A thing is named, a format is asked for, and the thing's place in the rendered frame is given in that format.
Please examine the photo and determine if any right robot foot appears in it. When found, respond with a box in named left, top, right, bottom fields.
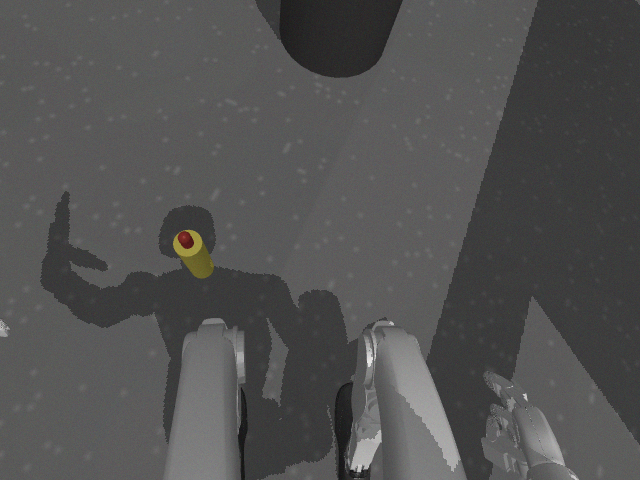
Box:
left=335, top=383, right=370, bottom=480

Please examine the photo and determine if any right robot arm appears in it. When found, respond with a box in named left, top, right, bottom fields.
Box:
left=526, top=463, right=579, bottom=480

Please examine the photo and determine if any right robot hand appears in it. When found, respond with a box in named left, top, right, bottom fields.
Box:
left=481, top=371, right=566, bottom=479

